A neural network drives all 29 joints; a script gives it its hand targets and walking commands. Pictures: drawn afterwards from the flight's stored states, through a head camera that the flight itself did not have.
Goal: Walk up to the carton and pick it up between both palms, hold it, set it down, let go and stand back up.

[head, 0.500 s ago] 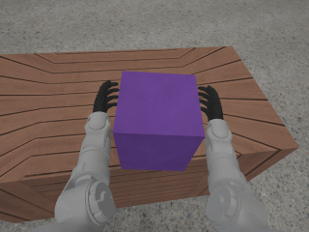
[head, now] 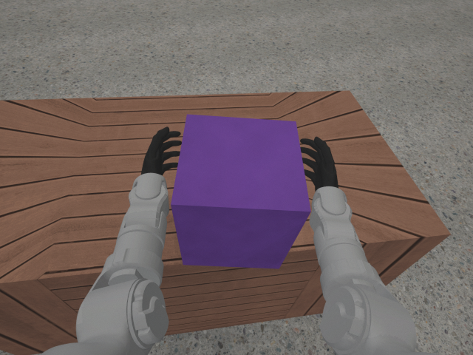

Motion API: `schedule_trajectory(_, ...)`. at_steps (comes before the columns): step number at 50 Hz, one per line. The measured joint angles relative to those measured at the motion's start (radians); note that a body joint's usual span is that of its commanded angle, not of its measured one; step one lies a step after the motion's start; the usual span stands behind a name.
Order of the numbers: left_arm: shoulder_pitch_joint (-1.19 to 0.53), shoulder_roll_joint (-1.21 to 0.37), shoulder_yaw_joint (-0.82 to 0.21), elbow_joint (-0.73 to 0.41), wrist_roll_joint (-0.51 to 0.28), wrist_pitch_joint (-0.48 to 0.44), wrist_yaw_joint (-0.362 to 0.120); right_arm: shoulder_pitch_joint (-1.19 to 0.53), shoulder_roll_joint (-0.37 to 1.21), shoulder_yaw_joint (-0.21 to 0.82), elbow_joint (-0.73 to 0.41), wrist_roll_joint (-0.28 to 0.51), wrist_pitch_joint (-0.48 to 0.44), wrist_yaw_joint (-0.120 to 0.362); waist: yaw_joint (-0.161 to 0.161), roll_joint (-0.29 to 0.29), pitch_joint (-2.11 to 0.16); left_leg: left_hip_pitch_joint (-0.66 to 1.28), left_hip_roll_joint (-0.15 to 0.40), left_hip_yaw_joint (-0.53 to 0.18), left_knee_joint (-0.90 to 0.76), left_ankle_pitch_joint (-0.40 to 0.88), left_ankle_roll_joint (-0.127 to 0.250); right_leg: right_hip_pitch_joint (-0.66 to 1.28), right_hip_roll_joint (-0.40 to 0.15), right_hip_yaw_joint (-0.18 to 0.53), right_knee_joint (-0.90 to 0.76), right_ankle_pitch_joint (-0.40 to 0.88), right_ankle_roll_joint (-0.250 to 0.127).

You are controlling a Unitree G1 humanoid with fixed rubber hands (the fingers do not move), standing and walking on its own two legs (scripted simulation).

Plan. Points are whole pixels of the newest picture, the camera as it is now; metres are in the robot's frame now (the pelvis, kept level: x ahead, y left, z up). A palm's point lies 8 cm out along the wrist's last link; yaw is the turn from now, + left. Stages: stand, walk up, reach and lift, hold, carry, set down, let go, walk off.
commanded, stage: reach and lift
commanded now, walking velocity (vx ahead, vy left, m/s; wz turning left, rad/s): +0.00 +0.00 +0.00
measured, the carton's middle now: (236, 197) +0.42 +0.03 +0.00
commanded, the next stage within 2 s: none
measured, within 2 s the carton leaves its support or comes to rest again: neither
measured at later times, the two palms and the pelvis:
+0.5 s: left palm (147, 163) +0.38 +0.18 +0.12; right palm (330, 177) +0.38 -0.12 +0.12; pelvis -0.01 +0.00 +0.00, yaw +1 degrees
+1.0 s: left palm (144, 152) +0.37 +0.18 +0.16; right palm (341, 167) +0.37 -0.12 +0.16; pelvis -0.02 +0.00 +0.00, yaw +2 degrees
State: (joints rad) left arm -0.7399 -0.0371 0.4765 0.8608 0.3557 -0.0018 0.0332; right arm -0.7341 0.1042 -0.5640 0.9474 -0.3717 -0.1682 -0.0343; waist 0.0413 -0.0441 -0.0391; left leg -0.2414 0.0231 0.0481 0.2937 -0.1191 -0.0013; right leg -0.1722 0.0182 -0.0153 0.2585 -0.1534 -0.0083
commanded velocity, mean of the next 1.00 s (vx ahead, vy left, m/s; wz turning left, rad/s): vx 0.00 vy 0.00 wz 0.00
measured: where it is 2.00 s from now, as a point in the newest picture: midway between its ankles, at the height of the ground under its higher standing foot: outside the picture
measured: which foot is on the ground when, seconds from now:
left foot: down 0.00-1.00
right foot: down 0.00-1.00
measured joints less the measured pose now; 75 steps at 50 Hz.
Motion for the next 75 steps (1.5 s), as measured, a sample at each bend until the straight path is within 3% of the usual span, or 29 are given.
schedule_trajectory(21,0.019,-0.015,-0.042,-0.166,0.012,0.197,-0.011,-0.004,-0.012,0.061,-0.036,0.092,0.103,0.008,-0.018,-0.016,0.037,0.110,-0.010,-0.003,-0.014,0.004,0.005,0.114,-0.009,-0.005,-0.016,0.002,0.006)
schedule_trajectory(44,0.034,0.023,-0.126,-0.295,-0.019,0.369,-0.011,-0.016,-0.068,0.277,-0.071,0.291,0.197,-0.054,-0.066,-0.024,0.048,0.161,-0.011,-0.021,-0.009,0.004,0.003,0.173,-0.009,-0.024,-0.014,-0.003,0.004)
schedule_trajectory(75,0.035,0.034,-0.158,-0.550,0.017,0.624,-0.051,-0.045,-0.118,0.444,-0.208,0.476,0.366,-0.100,-0.129,-0.033,0.065,0.212,-0.019,-0.033,0.002,0.003,0.010,0.229,-0.017,-0.037,-0.004,-0.007,0.007)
